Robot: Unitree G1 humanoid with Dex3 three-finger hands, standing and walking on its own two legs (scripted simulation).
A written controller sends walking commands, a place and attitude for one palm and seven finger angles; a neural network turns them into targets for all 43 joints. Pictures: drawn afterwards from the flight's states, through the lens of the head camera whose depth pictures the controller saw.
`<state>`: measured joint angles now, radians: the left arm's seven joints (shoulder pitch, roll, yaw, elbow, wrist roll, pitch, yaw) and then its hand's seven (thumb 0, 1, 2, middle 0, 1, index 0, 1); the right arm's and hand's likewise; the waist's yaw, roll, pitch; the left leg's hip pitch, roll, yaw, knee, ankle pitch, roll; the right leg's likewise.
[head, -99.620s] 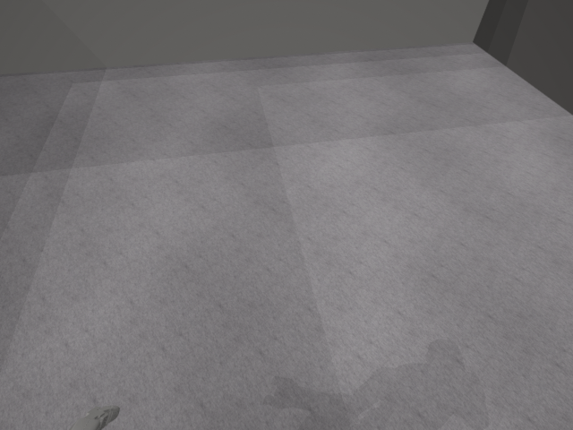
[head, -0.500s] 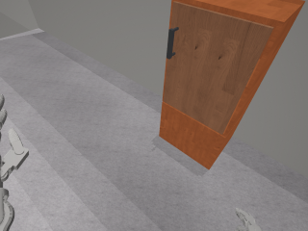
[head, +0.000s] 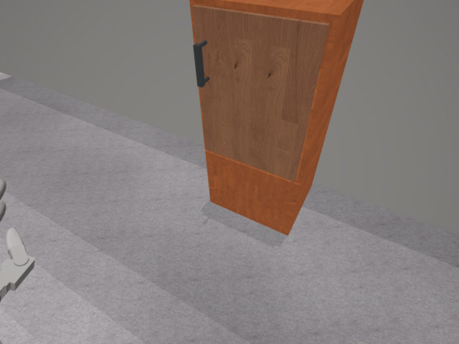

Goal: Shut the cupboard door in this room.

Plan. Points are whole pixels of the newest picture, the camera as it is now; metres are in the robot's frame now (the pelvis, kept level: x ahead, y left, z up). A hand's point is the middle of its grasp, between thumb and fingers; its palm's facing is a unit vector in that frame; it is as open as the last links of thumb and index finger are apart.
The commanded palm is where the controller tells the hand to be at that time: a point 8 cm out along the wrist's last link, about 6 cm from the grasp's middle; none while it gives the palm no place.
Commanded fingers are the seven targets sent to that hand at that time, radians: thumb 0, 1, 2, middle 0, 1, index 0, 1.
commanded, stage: stop stepping back and stand still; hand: left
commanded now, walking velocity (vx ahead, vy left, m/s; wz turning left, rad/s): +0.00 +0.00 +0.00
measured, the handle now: (202, 64) +0.97 +0.14 +0.07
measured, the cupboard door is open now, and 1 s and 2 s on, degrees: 0 0 0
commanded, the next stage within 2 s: let the arm hang, fingers relaxed in 1.12 s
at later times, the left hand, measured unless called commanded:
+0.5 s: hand (40, 230) +0.23 +0.28 +0.15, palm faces +0.39 -0.82 -0.42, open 7.4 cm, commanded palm +0.17 +0.33 +0.18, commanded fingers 0.00 0.90 0.90 -0.20 -0.30 -0.20 -0.30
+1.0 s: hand (10, 233) +0.22 +0.31 +0.16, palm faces +0.40 -0.81 -0.43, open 7.4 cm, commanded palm +0.16 +0.35 +0.18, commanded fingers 0.00 0.90 0.90 -0.20 -0.30 -0.20 -0.30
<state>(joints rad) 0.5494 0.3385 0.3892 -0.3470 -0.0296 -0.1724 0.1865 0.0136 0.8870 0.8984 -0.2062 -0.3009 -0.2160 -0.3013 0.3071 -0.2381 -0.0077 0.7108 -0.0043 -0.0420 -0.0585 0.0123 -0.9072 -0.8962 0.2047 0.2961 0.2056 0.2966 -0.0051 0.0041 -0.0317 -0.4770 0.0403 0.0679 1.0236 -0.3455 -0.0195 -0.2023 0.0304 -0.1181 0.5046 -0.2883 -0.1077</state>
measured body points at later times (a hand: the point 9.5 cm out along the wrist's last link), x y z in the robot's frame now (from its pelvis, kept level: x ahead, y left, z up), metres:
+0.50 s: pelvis +0.02 +0.03 +0.00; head +0.02 +0.03 +0.45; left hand +0.21 +0.32 +0.17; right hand +0.19 -0.20 -0.08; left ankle +0.05 +0.12 -0.74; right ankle +0.00 -0.04 -0.74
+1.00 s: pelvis +0.02 +0.06 +0.00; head +0.01 +0.07 +0.45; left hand +0.20 +0.36 +0.18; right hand +0.16 -0.19 -0.08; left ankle +0.05 +0.12 -0.74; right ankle +0.00 -0.04 -0.74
